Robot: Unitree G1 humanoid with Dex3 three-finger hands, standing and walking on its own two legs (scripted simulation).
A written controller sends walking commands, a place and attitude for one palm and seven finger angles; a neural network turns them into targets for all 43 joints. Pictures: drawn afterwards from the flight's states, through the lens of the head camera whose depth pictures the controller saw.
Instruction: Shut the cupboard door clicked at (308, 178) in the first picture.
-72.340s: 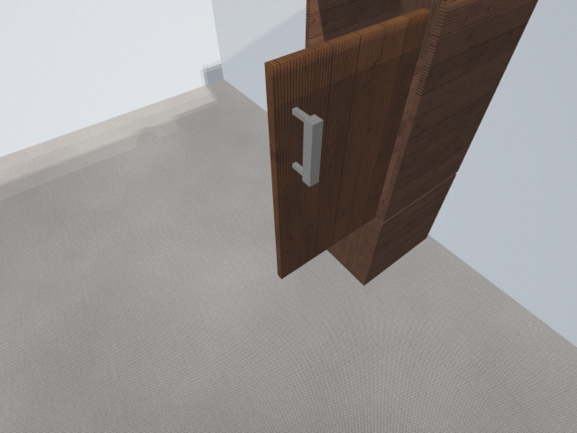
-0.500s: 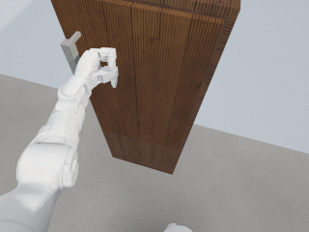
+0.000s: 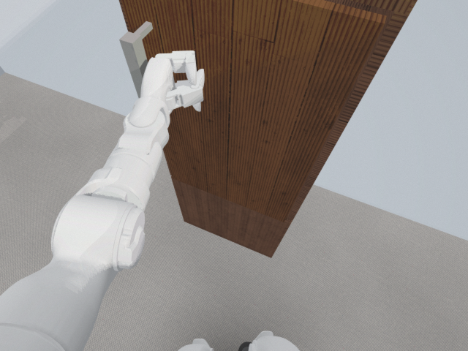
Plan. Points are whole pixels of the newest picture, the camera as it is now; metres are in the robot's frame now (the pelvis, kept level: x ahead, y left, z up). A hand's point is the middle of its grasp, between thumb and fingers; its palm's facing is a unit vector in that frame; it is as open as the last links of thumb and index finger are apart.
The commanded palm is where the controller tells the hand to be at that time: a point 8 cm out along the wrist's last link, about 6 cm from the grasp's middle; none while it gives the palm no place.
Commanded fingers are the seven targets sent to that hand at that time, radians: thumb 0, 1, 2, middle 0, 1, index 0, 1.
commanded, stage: pull the fist back off the door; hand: left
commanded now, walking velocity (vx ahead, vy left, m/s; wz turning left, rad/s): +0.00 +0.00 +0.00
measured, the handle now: (147, 68) +0.56 +0.13 +0.13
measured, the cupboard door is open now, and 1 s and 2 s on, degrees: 0 0 0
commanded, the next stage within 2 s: draw the hand back to the body in 0.74 s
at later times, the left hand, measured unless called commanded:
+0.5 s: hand (210, 103) +0.48 +0.02 +0.13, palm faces -0.05 -1.00 +0.00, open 3.1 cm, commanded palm +0.44 +0.07 +0.14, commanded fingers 0.00 0.90 0.90 -1.30 -1.50 -1.30 -1.50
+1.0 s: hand (202, 120) +0.43 +0.04 +0.15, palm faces -0.05 -1.00 +0.01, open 3.2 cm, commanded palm +0.38 +0.10 +0.15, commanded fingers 0.00 0.90 0.90 -1.30 -1.50 -1.30 -1.50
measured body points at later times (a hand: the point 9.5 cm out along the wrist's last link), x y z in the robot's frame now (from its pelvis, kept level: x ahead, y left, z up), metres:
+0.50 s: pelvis +0.00 +0.00 +0.01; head +0.06 -0.02 +0.45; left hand +0.48 +0.08 +0.13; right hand -0.03 -0.26 -0.12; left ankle -0.01 +0.05 -0.70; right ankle +0.01 -0.07 -0.70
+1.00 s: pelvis +0.01 -0.01 +0.02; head +0.03 -0.02 +0.47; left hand +0.43 +0.09 +0.15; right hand +0.14 -0.25 -0.08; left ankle -0.01 +0.05 -0.70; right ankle +0.01 -0.07 -0.70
